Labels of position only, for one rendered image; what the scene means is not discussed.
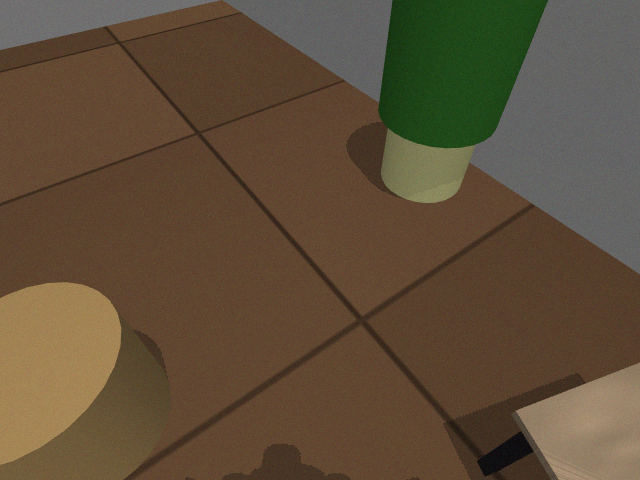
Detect coffee table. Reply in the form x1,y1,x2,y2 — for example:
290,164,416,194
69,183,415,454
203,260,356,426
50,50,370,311
477,363,640,480

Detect potted plant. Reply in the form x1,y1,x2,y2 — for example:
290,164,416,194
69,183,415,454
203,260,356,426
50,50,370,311
378,0,548,203

